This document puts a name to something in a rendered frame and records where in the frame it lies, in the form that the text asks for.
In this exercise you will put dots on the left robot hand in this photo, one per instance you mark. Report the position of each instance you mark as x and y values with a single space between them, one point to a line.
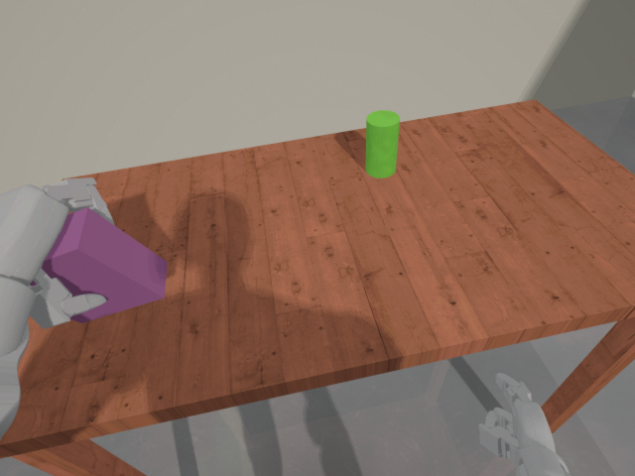
31 219

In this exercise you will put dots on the sponge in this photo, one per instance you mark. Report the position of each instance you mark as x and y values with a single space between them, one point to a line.
93 256

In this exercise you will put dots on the right robot hand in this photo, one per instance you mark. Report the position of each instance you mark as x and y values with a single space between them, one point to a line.
505 434

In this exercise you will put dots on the right robot forearm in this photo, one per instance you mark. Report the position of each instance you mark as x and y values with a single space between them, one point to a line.
539 461

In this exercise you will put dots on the left robot forearm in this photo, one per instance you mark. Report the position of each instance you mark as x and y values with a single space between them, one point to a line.
16 303

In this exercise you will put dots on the table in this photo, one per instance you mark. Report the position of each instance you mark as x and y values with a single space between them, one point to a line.
290 268

